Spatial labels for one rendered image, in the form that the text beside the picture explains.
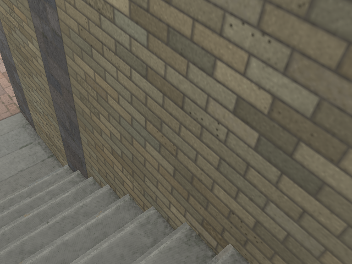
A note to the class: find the stairs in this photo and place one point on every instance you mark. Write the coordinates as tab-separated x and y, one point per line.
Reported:
186	247

